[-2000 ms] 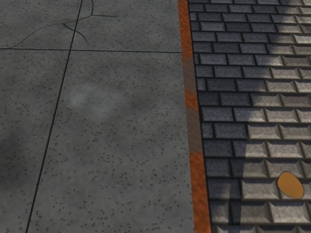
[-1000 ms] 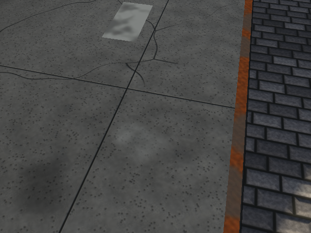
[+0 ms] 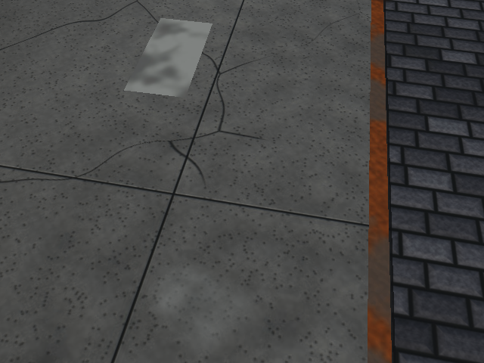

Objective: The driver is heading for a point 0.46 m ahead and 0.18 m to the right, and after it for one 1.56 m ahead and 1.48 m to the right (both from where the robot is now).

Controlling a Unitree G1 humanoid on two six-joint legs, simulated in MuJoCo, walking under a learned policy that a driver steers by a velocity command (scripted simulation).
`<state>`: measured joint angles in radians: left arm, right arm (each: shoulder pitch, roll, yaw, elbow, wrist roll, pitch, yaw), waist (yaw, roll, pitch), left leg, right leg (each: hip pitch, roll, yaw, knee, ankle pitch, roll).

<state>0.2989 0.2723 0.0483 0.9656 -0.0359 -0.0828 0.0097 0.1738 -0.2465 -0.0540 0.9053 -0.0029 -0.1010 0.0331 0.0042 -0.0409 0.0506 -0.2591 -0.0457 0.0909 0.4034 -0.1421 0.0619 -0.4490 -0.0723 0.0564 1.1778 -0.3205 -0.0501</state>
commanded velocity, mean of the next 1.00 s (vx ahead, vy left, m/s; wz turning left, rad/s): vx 0.50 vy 0.00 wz -0.52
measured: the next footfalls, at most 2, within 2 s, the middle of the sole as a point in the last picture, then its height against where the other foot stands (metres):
right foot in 0.38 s outside the picture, level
left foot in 0.86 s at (268, 283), level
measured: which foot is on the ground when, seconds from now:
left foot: down 0.00-0.40, up 0.42-0.84, down 0.86-1.00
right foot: up 0.00-0.36, down 0.38-0.88, up 0.90-1.00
